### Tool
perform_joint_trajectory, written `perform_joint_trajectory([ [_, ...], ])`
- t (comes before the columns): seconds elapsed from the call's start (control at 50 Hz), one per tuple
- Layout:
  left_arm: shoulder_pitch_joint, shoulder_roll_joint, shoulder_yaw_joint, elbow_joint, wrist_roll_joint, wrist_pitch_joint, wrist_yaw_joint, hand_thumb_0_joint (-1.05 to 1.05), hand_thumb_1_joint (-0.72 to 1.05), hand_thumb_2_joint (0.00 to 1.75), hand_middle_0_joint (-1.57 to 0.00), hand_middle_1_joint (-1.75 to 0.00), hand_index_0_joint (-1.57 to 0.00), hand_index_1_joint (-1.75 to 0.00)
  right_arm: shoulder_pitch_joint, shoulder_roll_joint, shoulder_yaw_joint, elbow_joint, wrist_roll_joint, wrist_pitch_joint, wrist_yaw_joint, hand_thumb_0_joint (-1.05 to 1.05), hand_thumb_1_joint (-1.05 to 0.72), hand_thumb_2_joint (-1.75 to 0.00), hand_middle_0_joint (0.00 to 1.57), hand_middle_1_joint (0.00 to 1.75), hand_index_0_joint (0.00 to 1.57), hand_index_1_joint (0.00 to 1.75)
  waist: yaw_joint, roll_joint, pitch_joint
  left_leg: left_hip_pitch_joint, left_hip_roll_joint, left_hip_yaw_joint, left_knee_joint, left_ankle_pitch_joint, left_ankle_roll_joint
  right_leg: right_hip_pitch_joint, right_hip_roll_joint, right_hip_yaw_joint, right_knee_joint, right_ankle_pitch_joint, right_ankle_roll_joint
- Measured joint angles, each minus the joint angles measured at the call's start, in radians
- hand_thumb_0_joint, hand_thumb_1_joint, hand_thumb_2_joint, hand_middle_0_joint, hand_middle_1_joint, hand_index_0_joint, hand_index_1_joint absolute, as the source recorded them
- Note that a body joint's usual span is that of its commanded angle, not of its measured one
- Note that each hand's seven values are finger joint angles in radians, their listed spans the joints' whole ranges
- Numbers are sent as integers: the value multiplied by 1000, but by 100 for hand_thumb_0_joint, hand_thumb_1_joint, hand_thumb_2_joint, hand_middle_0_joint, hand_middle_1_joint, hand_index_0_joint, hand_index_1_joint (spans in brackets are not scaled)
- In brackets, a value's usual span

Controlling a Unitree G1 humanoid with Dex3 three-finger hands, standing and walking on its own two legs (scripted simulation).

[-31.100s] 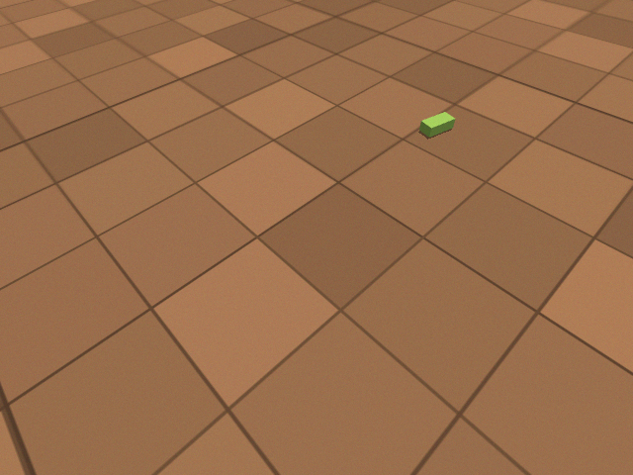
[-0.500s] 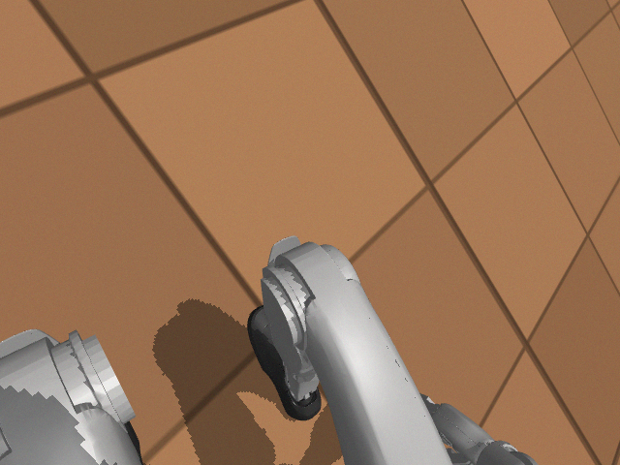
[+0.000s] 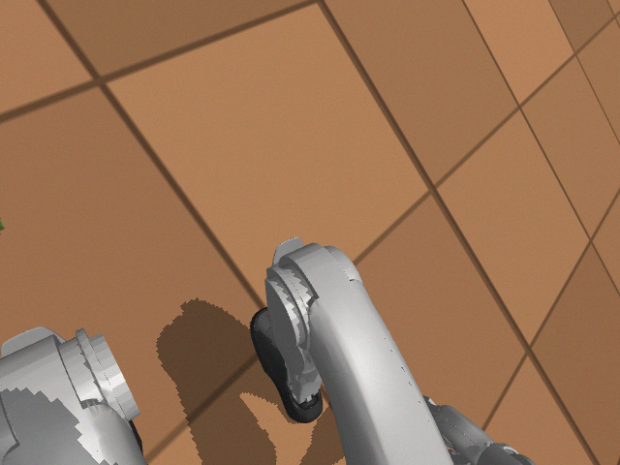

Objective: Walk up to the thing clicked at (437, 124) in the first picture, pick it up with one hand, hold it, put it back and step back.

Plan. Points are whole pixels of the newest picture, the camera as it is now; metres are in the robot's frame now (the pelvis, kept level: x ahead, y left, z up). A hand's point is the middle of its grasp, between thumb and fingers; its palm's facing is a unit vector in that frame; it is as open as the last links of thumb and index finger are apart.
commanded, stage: settle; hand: left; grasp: from above
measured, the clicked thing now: out of the picture +0.46 +0.33 -0.28
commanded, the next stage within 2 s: lift in 0.68 s
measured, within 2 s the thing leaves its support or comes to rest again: leaves its support in 0.10 s
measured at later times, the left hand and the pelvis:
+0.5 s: hand out of the picture +0.44 +0.33 -0.16, palm faces -0.44 -0.11 -0.89, open 10.9 cm; pelvis +0.00 +0.00 +0.02, yaw +5 degrees
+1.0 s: hand out of the picture +0.42 +0.34 -0.11, palm faces -0.44 -0.13 -0.89, open 10.9 cm; pelvis -0.01 -0.01 +0.04, yaw +7 degrees
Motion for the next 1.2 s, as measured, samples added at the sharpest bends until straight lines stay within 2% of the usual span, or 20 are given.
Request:
perform_joint_trajectory([
  [0.08, 45, -32, 33, -76, 3, 9, -27, -1, -12, 55, -61, -62, -65, -54, 22, 0, -34, 9, 8, 6, 7, 0, -92, -91, 20, 30, 20, 30, 17, 14, -22, -12, -5, 3, -2, 0, -2, -10, -7, 0, 3, -6, -14],
  [0.12, 72, -55, 36, -132, 1, 17, -46, -2, -12, 55, -62, -60, -65, -54, 34, 1, -55, 14, 17, 13, 11, 0, -92, -91, 20, 30, 20, 30, 29, 24, -37, -18, -8, 8, -5, -1, -3, -15, -12, 3, 5, -11, -18],
  [0.18, 98, -98, 7, -204, -13, 30, -72, -2, -11, 54, -63, -57, -65, -54, 45, 4, -88, 33, 37, 22, 18, 0, -92, -91, 20, 30, 20, 30, 53, 41, -65, -24, -11, 21, -14, 0, -2, -22, -20, 11, 5, -17, -25],
  [0.24, 123, -135, 5, -267, -20, 39, -101, -2, -11, 53, -63, -57, -65, -53, 49, 7, -123, 39, 58, 30, 23, 0, -92, -90, 20, 30, 20, 30, 72, 59, -93, -27, -13, 33, -27, 2, -1, -26, -28, 19, 2, -22, -26],
  [0.36, 114, -199, -45, -306, -44, 71, -164, -2, -13, 55, -64, -57, -66, -53, 37, 14, -171, 45, 99, 54, 23, 0, -92, -90, 20, 30, 20, 30, 104, 95, -145, -23, -12, 64, -63, 11, 5, -28, -38, 42, -15, -25, -19],
  [0.44, 102, -227, -66, -307, -61, 82, -208, -2, -14, 56, -66, -56, -67, -53, 26, 19, -186, 38, 120, 75, 13, 0, -92, -90, 20, 30, 20, 30, 116, 115, -166, -11, -10, 83, -90, 20, 7, -23, -43, 55, -30, -22, -19],
  [0.6, 81, -238, -69, -303, -73, 59, -276, -2, -15, 56, -66, -56, -68, -54, 24, 26, -190, 21, 138, 113, -21, 0, -92, -90, 20, 30, 20, 30, 126, 131, -170, 15, -11, 102, -130, 43, 2, -8, -50, 69, -50, -6, -14],
  [0.72, 86, -229, -54, -333, -63, 25, -303, -2, -14, 56, -65, -56, -67, -55, 48, 24, -200, 21, 142, 141, -51, 0, -92, -90, 20, 30, 20, 30, 129, 132, -166, 20, -12, 107, -140, 55, -2, -7, -52, 74, -53, 4, -14],
  [0.84, 100, -231, -49, -379, -60, 18, -315, -2, -13, 55, -64, -57, -66, -55, 74, 23, -216, 27, 149, 161, -72, 0, -92, -90, 20, 30, 20, 30, 133, 134, -167, 26, -13, 115, -154, 63, -2, -4, -55, 78, -62, 9, -18],
  [0.92, 124, -247, -50, -421, -78, 33, -331, -2, -12, 55, -63, -57, -65, -56, 88, 28, -232, 32, 161, 176, -81, 0, -92, -90, 20, 30, 20, 30, 139, 139, -185, 36, -12, 123, -175, 64, 0, 4, -58, 84, -78, 9, -18],
  [1.04, 166, -281, -65, -484, -120, 67, -390, -2, -11, 54, -63, -58, -64, -56, 95, 40, -257, 32, 188, 197, -95, 1, -92, -90, 20, 30, 20, 30, 152, 148, -223, 71, -10, 141, -226, 67, 4, 34, -66, 94, -120, 8, -20],
  [1.2, 249, -321, -90, -595, -163, 78, -458, -2, -12, 54, -63, -57, -64, -56, 90, 47, -288, 12, 218, 222, -118, 1, -92, -90, 20, 30, 20, 30, 189, 160, -270, 148, -4, 167, -313, 71, 11, 102, -74, 108, -195, 11, -22],
])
